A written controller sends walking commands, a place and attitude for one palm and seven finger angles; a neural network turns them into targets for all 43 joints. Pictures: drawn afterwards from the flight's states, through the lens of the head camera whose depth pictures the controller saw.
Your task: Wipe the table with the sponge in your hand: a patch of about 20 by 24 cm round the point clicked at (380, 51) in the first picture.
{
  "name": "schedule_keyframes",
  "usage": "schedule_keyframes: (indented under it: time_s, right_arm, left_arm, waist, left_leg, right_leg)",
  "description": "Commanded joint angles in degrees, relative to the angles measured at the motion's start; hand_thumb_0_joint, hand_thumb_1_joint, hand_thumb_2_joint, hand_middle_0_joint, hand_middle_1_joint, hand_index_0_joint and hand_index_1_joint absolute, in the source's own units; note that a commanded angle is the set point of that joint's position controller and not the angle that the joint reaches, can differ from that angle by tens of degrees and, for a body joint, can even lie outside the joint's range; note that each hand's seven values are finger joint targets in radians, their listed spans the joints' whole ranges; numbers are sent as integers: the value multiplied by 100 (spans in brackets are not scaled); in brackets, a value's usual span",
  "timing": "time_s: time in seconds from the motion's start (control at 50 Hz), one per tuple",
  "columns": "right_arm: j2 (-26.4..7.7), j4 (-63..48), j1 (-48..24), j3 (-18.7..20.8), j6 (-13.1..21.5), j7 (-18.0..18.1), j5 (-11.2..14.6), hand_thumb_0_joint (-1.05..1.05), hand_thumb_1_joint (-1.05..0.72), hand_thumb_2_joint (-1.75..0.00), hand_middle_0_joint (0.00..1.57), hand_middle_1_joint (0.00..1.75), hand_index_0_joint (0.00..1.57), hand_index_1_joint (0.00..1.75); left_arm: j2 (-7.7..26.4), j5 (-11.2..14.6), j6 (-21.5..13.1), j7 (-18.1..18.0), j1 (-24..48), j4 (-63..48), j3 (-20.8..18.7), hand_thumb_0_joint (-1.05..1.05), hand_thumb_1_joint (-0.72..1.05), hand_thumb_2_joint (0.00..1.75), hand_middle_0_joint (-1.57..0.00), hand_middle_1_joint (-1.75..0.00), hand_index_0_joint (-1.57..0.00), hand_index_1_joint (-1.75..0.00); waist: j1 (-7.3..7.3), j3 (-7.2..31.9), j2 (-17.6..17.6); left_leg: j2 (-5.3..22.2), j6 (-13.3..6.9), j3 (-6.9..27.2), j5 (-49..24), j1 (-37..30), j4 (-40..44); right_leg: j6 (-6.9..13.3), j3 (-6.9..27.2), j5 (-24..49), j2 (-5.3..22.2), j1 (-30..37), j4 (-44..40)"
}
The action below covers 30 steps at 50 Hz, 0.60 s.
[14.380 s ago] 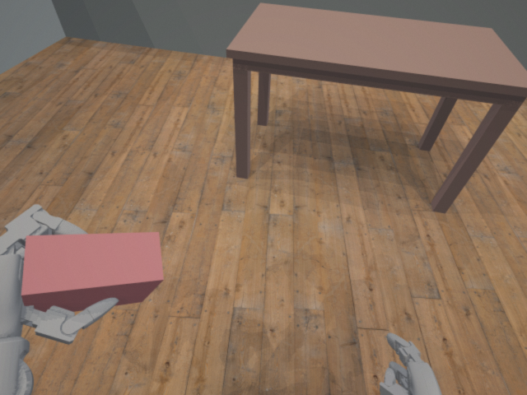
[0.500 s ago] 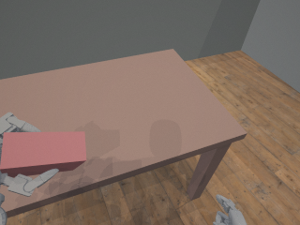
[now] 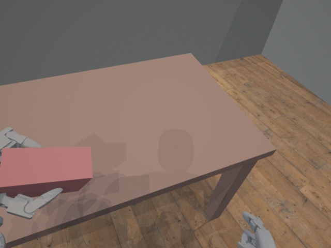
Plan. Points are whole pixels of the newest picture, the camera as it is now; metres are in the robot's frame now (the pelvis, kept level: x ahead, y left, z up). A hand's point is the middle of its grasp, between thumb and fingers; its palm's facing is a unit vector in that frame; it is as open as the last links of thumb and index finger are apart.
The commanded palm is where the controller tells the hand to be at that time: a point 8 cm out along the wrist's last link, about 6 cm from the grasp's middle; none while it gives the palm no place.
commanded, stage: shuffle to correct the standing spot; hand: left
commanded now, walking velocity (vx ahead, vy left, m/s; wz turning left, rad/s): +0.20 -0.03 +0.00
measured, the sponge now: (60, 172) +0.22 +0.22 +0.14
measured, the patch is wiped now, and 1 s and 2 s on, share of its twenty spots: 0.00 0.00 0.00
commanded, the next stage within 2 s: come to a stop and stand still in 0.10 s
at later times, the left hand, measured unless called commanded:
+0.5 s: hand (16, 148) +0.24 +0.29 +0.18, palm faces +0.49 -0.77 -0.40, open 10.1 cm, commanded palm +0.17 +0.28 +0.18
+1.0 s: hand (1, 190) +0.17 +0.30 +0.15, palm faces +0.41 -0.85 -0.34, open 10.1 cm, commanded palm +0.12 +0.32 +0.18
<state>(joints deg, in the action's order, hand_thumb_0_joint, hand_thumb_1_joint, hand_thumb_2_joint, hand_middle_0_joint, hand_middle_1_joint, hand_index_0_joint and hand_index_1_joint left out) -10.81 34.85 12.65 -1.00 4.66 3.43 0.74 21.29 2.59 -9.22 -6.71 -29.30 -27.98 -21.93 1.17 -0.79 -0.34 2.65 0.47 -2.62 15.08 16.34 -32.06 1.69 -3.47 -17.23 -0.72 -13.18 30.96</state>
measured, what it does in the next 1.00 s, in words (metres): shifts its weight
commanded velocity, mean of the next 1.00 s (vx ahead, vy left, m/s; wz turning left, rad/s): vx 0.03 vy -0.01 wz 0.00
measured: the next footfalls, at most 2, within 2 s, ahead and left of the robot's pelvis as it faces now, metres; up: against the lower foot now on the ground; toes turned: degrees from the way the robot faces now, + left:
none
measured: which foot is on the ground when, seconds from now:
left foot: down 0.00-1.00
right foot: down 0.00-1.00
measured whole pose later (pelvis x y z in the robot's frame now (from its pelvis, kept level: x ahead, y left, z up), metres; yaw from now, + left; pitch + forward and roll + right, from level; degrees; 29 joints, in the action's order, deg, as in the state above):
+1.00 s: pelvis -0.04 +0.04 +0.01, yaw +1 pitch -2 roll -2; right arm -11.1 34.1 13.0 -1.7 10.1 1.5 0.2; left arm 19.2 0.7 -13.5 -5.4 -21.9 -20.5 -18.2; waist 2.7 -2.5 1.4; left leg -1.7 -3.4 -1.3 8.1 16.2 -25.1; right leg -0.7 -0.9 -10.9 -0.1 -11.2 22.9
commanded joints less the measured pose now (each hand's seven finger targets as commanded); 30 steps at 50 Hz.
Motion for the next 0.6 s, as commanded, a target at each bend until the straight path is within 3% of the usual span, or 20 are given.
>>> schedule_keyframes:
  time_s: [0.0, 0.02, 0.08, 0.1, 0.16, 0.2, 0.3, 0.32, 0.34, 0.36, 0.38, 0.4, 0.42, 0.44, 0.46, 0.48, 0.5, 0.54, 0.58]
  right_arm:
    - [-688, -925, -795, 221, 325, 133, 36, 0, -90, -90, 20, 30, 20, 30]
    - [-714, -920, -752, 229, 342, 135, 2, 0, -90, -90, 20, 30, 20, 30]
    - [-701, -956, -747, 258, 376, 91, -11, 0, -90, -90, 20, 30, 20, 30]
    - [-699, -955, -790, 260, 393, 95, 15, 0, -90, -90, 20, 30, 20, 30]
    - [-685, -1006, -702, 273, 352, 45, -20, 0, -90, -90, 20, 30, 20, 30]
    - [-670, -1019, -689, 285, 308, 45, 20, 0, -90, -90, 20, 30, 20, 30]
    - [-651, -1025, -606, 265, 164, 29, 39, 0, -90, -90, 20, 30, 20, 30]
    - [-823, -809, 205, 601, 516, 30, -176, 0, -90, -90, 20, 30, 20, 30]
    - [-367, -711, -253, 380, 515, 4, -91, 0, -90, -90, 20, 30, 20, 30]
    - [-638, -944, -211, 420, 491, -49, -17, 0, -90, -90, 20, 30, 20, 30]
    - [-708, -885, -196, 435, 527, -89, 39, 0, -90, -90, 20, 30, 20, 30]
    - [-651, -840, -287, 388, 544, -185, 85, 0, -90, -90, 20, 30, 20, 30]
    - [-815, -876, -293, 450, 558, -248, 37, 0, -90, -90, 20, 30, 20, 30]
    - [-855, -910, -392, 469, 579, -312, 32, 0, -90, -90, 20, 30, 20, 30]
    - [-882, -1013, -457, 463, 583, -382, 46, 0, -90, -90, 20, 30, 20, 30]
    - [-845, -1080, -543, 454, 596, -405, 51, 0, -90, -90, 20, 30, 20, 30]
    - [-737, -1077, -800, 366, 637, -417, 58, 0, -90, -90, 20, 30, 20, 30]
    - [-784, -1123, -712, 362, 691, -372, 24, 0, -90, -90, 20, 30, 20, 30]
    - [-768, -1118, -684, 348, 720, -287, 25, 0, -90, -90, 20, 30, 20, 30]
  left_arm:
    - [920, -21, -262, -160, 1285, -1266, -337, 0, 10, 130, -120, -160, -120, -160]
    - [776, -42, -290, -152, 1358, -1316, -180, 0, 10, 130, -120, -160, -120, -160]
    - [890, -60, -318, -191, 1370, -1636, -235, 0, 10, 130, -120, -160, -120, -160]
    - [1075, -50, -328, -226, 1279, -1831, -395, 0, 10, 130, -120, -160, -120, -160]
    - [1046, -5, -368, -232, 735, -1848, -534, 0, 10, 130, -120, -160, -120, -160]
    - [1169, 45, -357, -249, 292, -1769, -742, 0, 10, 130, -120, -160, -120, -160]
    - [942, 180, -241, -202, -91, -1254, -679, 0, 10, 130, -120, -160, -120, -160]
    - [4808, -463, -607, -154, 5498, -1778, -3668, 0, 10, 130, -120, -160, -120, -160]
    - [1715, -131, -480, 90, 2544, 1179, -1345, 0, 10, 130, -120, -160, -120, -160]
    - [1557, -56, -649, 13, 1683, 524, -1250, 0, 10, 130, -120, -160, -120, -160]
    - [1107, 26, -596, 24, 1324, 843, -833, 0, 10, 130, -120, -160, -120, -160]
    - [566, 110, -640, 70, 1139, 464, -267, 0, 10, 130, -120, -160, -120, -160]
    - [615, 114, -705, 86, 1220, -90, -163, 0, 10, 130, -120, -160, -120, -160]
    - [503, 108, -730, 118, 1114, -355, 63, 0, 10, 130, -120, -160, -120, -160]
    - [440, 93, -725, 146, 1106, -594, 206, 0, 10, 130, -120, -160, -120, -160]
    - [419, 47, -703, 150, 1106, -712, 310, 0, 10, 130, -120, -160, -120, -160]
    - [572, 27, -706, 110, 1079, -901, 193, 0, 10, 130, -120, -160, -120, -160]
    - [1064, -66, -789, 35, 1402, -1360, -221, 0, 10, 130, -120, -160, -120, -160]
    - [1431, -3, -848, -58, 1356, -1504, -702, 0, 10, 130, -120, -160, -120, -160]
  waist:
    - [-129, 420, -221]
    - [-129, 430, -327]
    - [-96, 611, -463]
    - [-102, 654, -588]
    - [-81, 832, -787]
    - [-96, 927, -751]
    - [-155, 951, -191]
    - [229, 142, 867]
    - [91, 906, 980]
    - [185, 532, 827]
    - [181, 688, 551]
    - [56, 948, -100]
    - [29, 1000, -190]
    - [24, 1099, -301]
    - [75, 1131, -199]
    - [100, 926, -244]
    - [135, 755, -632]
    - [115, 547, -369]
    - [88, 716, 13]
  left_leg:
    - [481, -404, 651, -388, -278, 808]
    - [462, -429, 657, -440, -234, 786]
    - [379, -381, 595, -764, -287, 650]
    - [381, -364, 591, -787, -385, 676]
    - [384, -351, 606, -1051, -288, 589]
    - [366, -301, 544, -1262, -370, 520]
    - [255, -133, 299, -1825, -445, 280]
    - [216, -119, -507, -877, 434, -694]
    - [-333, -92, 83, -417, 559, -744]
    - [-271, -67, -50, 10, 798, -687]
    - [-170, -171, -9, 268, 714, -194]
    - [-256, -248, -111, -448, -202, 546]
    - [-150, -288, 0, -1490, -809, 692]
    - [195, -439, 440, -2515, -1341, 621]
    - [533, -599, 810, -2882, -1380, 658]
    - [663, -649, 939, -2853, -1051, 745]
    - [716, -700, 1004, -2607, -842, 990]
    - [577, -538, 902, -1807, -44, 957]
    - [203, -325, 724, -1154, -94, 710]
  right_leg:
    - [15, 510, 981, 357, -18, -489]
    - [38, 457, 1018, 357, 61, -463]
    - [108, 555, 1291, 439, 323, -541]
    - [107, 522, 1279, 425, 299, -512]
    - [151, 468, 1446, 418, 567, -506]
    - [156, 476, 1685, 449, 597, -520]
    - [88, 598, 2850, 641, 656, -636]
    - [-164, 1053, 2505, 598, 209, -1276]
    - [546, 1983, 3187, 1282, 936, -768]
    - [343, 2014, 4107, 1332, 1312, -1025]
    - [401, 1631, 4126, 1384, 1670, -752]
    - [269, 1176, 3694, 1125, 1318, -355]
    - [25, 728, 3095, 751, 872, -209]
    - [-158, 475, 2509, 474, 353, 111]
    - [-322, 378, 1821, 321, 114, 323]
    - [-338, 361, 1309, 264, 136, 272]
    - [-278, 282, 866, 235, 160, 316]
    - [-150, 352, 984, 362, 643, -276]
    - [-26, 687, 1267, 523, 704, -704]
